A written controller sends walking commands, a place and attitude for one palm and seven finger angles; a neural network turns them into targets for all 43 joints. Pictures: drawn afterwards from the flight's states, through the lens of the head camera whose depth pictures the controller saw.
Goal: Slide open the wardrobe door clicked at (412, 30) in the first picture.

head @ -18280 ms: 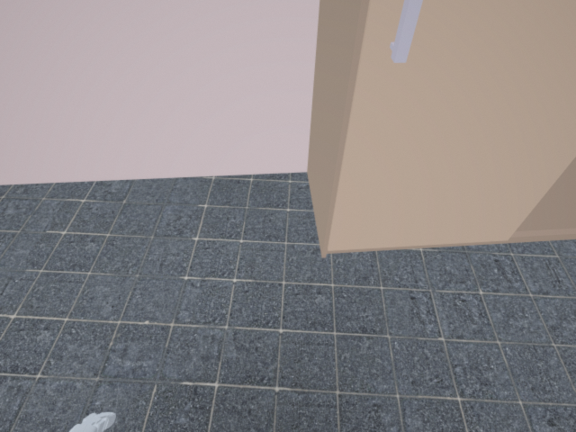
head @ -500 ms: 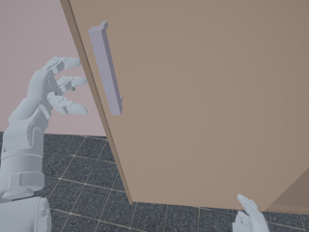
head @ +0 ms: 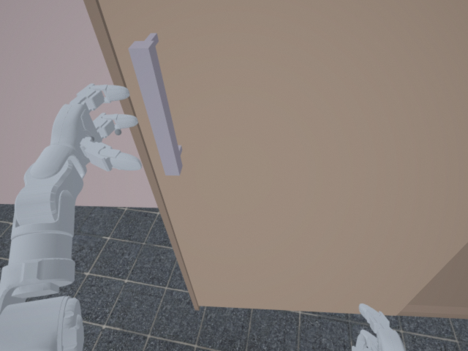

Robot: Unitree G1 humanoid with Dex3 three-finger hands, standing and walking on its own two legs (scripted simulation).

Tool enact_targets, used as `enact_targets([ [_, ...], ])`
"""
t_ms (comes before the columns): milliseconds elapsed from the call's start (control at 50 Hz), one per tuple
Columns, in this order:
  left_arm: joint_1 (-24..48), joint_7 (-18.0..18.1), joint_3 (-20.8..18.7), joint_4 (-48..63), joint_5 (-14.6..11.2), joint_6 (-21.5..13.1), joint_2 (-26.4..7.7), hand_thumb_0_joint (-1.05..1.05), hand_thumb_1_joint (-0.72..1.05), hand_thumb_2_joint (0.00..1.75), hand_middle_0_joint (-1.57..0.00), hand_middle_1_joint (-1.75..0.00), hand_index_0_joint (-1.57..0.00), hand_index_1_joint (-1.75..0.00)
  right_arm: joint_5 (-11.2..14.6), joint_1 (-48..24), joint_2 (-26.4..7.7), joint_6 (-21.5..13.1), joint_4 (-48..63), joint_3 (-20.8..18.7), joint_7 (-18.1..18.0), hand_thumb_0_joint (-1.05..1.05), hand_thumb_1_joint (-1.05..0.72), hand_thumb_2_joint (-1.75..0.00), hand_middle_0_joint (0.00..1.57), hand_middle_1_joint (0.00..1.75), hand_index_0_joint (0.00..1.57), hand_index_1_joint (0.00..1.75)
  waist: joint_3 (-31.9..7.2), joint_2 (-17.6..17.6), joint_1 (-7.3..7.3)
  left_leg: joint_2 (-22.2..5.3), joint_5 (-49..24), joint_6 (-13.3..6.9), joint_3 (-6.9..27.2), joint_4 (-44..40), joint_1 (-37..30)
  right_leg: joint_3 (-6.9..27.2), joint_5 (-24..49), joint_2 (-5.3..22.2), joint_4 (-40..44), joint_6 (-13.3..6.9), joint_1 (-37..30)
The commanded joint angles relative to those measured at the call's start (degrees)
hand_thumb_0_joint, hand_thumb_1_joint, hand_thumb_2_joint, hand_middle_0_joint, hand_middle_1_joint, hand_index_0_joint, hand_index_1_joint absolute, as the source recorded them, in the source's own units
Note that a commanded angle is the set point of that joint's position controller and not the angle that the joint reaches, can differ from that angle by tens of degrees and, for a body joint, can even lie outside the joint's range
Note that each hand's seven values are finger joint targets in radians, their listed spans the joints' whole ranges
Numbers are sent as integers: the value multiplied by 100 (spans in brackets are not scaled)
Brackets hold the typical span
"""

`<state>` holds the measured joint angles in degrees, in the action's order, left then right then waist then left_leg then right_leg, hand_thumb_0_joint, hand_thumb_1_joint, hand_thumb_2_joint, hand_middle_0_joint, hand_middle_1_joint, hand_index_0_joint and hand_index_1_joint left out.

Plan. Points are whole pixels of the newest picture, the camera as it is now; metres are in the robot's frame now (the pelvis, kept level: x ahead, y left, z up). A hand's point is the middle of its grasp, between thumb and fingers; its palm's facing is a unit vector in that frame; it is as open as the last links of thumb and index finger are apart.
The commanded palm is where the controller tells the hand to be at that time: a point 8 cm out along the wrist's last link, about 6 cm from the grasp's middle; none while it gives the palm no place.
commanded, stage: feel for the door with the fingertips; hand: left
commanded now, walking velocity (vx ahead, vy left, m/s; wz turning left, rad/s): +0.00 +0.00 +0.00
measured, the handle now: (164, 110) +0.44 +0.15 +0.23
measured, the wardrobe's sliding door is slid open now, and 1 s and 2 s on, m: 0.00 0.00 0.00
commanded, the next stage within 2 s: slide the fingers in behind the handle in 0.88 s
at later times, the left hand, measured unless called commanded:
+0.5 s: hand (131, 132) +0.37 +0.18 +0.23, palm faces +0.07 -1.00 -0.04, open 14.0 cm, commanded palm +0.35 +0.22 +0.24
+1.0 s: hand (138, 120) +0.40 +0.18 +0.23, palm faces +0.05 -1.00 -0.02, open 14.0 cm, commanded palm +0.37 +0.23 +0.24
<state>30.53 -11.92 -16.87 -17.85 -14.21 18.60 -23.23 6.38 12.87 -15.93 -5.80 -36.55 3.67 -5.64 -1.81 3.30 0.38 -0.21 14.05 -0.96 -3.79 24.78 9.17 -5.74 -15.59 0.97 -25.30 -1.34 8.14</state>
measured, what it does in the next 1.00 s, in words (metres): stands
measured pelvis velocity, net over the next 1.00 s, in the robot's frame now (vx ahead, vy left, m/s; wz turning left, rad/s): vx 0.00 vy -0.01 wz -0.01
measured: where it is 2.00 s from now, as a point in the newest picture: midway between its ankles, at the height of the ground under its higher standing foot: outside the picture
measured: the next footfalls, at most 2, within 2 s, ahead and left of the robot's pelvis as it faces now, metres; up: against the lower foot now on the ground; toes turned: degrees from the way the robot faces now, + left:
none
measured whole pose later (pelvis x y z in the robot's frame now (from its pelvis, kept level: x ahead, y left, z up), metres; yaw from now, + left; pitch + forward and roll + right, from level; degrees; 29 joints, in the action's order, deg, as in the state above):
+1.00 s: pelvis +0.00 -0.01 +0.00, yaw -1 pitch -1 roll +0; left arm 35.3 -8.9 -16.2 -23.5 -13.4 17.7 -22.2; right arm 6.3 13.8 -15.9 -4.2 -37.8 2.9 -5.3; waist -2.0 3.2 -0.9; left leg -1.1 13.8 -0.2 -3.9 24.4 9.1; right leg -5.5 -15.5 0.1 -25.1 -2.1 8.3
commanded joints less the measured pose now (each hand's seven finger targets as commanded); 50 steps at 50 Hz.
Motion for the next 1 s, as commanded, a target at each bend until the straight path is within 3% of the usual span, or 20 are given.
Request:
enact_targets([
  [0,2373,147,-368,1568,-84,-339,-1285,0,-50,30,-30,-120,-30,-120,-44,-917,-639,-353,995,-271,-34,0,-90,-90,20,30,20,30,-1447,-109,53,-116,-1503,-105,543,-153,-929,287,1699,75,271,-39,83],
  [60,2443,259,-288,1776,-94,-302,-1055,0,-50,30,-30,-120,-30,-120,-59,-981,-581,-347,1009,-252,-18,0,-90,-90,20,30,20,30,-1512,-199,32,-97,-1621,-110,499,-133,-937,278,1873,71,218,-25,12],
  [100,2149,358,-524,1809,-56,-256,-1313,0,-50,30,-30,-120,-30,-120,-70,-990,-606,-311,993,-266,-3,0,-90,-90,20,30,20,30,-1566,-292,115,-111,-1653,-110,479,-124,-880,298,1934,77,225,-19,-125],
  [140,2255,402,-302,1864,-51,-173,-1015,0,-50,30,-30,-120,-30,-120,-60,-1066,-558,-290,1013,-240,11,0,-90,-90,20,30,20,30,-1412,-249,56,-88,-1593,-127,426,-132,-827,301,1971,84,228,-2,-55],
  [160,2159,436,-441,1864,-48,-131,-1122,0,-50,30,-30,-120,-30,-120,-65,-1054,-565,-277,1012,-249,14,0,-90,-90,20,30,20,30,-1432,-376,81,-79,-1614,-130,427,-116,-790,299,2026,78,214,5,-104],
  [180,2126,437,-388,2005,-38,-103,-1065,0,-50,30,-30,-120,-30,-120,-70,-1086,-561,-262,1046,-241,25,0,-90,-90,20,30,20,30,-1519,-213,99,-67,-1683,-124,410,-100,-816,310,2104,87,175,-3,-149],
  [200,1953,459,-443,2040,-40,-92,-1119,0,-50,30,-30,-120,-30,-120,-69,-1109,-565,-239,1050,-253,33,0,-90,-90,20,30,20,30,-1501,-290,121,-85,-1736,-127,409,-84,-819,315,2187,92,194,3,-204],
  [340,2428,438,-94,1895,-44,46,-877,0,-50,30,-30,-120,-30,-120,-37,-1152,-550,-180,986,-228,-24,0,-90,-90,20,30,20,30,-1189,-250,-67,-50,-1345,-147,403,-75,-781,327,1829,84,286,34,118],
  [380,2539,439,-185,1699,-44,60,-1029,0,-50,30,-30,-120,-30,-120,-35,-1135,-558,-167,948,-225,-48,0,-90,-90,20,30,20,30,-1211,-273,-70,-32,-1239,-154,403,-70,-771,356,1734,84,320,38,133],
  [520,2876,344,-142,1362,-55,-203,-1077,0,-50,30,-30,-120,-30,-120,-43,-1052,-578,-171,898,-246,-52,0,-90,-90,20,30,20,30,-1447,-314,-84,-16,-1357,-173,414,-73,-800,387,1947,133,311,38,-53],
  [600,2827,323,-312,797,-22,-244,-1323,0,-50,30,-30,-120,-30,-120,-27,-949,-633,-141,846,-264,-43,0,-90,-90,20,30,20,30,-1226,-427,-62,-45,-1202,-164,414,-107,-622,399,1788,142,367,46,5],
  [620,2956,295,-143,833,-9,-263,-1161,0,-50,30,-30,-120,-30,-120,-18,-994,-599,-145,884,-249,-45,0,-90,-90,20,30,20,30,-1274,-202,-77,-19,-1140,-174,377,-117,-636,432,1713,155,378,47,40],
  [640,3156,300,-128,790,6,-302,-1197,0,-50,30,-30,-120,-30,-120,-11,-941,-604,-152,867,-251,-49,0,-90,-90,20,30,20,30,-1257,-280,-123,-32,-1127,-168,409,-123,-637,409,1670,146,371,40,65],
  [680,3311,306,-190,926,14,-404,-1252,0,-50,30,-30,-120,-30,-120,-27,-895,-610,-184,888,-280,-43,0,-90,-90,20,30,20,30,-1517,-143,-99,-33,-1336,-178,423,-93,-785,407,1864,134,310,11,-26],
  [760,3201,303,-294,896,-22,-535,-1262,0,-50,30,-30,-120,-30,-120,-42,-822,-621,-205,886,-300,-26,0,-90,-90,20,30,20,30,-1634,-294,-63,-48,-1500,-182,412,-99,-789,385,2096,122,275,20,-158],
  [860,2861,337,-503,651,43,-486,-1475,0,-50,30,-30,-120,-30,-120,-38,-766,-662,-172,884,-313,-17,0,-90,-90,20,30,20,30,-1479,-379,1,-69,-1471,-177,357,-151,-609,401,2104,128,293,38,-212],
  [880,3051,316,-275,672,34,-475,-1248,0,-50,30,-30,-120,-30,-120,-24,-777,-641,-177,878,-304,-17,0,-90,-90,20,30,20,30,-1373,-300,-69,-63,-1376,-180,347,-155,-631,399,1992,118,320,41,-73],
  [920,3189,338,-286,589,71,-482,-1350,0,-50,30,-30,-120,-30,-120,-20,-721,-674,-167,832,-322,-30,0,-90,-90,20,30,20,30,-1277,-320,-113,-76,-1275,-190,364,-172,-623,410,1799,108,379,36,10],
  [940,3244,331,-208,606,56,-483,-1214,0,-50,30,-30,-120,-30,-120,-24,-708,-657,-190,843,-324,-21,0,-90,-90,20,30,20,30,-1291,-319,-118,-75,-1281,-190,384,-162,-653,393,1795,100,362,29,54],
  [980,3050,338,-386,655,61,-469,-1375,0,-50,30,-30,-120,-30,-120,-30,-709,-664,-187,869,-335,-24,0,-90,-90,20,30,20,30,-1482,-253,-55,-70,-1381,-193,361,-141,-703,409,1896,95,326,20,-52],
])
